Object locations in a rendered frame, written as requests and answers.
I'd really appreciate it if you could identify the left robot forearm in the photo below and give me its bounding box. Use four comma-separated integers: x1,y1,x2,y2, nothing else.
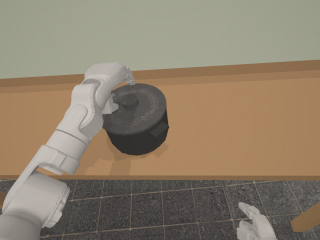
2,76,111,213

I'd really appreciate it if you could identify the robot left upper arm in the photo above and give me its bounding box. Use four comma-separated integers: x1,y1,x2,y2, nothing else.
0,170,70,240

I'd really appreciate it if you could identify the robot left hand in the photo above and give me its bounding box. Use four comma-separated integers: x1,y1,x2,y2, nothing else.
84,62,136,115

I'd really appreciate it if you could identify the table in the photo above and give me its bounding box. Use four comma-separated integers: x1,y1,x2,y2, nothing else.
0,59,320,232

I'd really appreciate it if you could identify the robot right hand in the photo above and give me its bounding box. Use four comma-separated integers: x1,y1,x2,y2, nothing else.
236,202,276,240

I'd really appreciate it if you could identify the knob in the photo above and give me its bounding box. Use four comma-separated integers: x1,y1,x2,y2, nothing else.
121,94,139,109

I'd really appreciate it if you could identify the pot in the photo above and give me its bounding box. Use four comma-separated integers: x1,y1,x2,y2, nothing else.
105,109,169,156

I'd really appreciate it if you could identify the lid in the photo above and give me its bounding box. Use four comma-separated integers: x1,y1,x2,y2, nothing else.
102,83,167,136

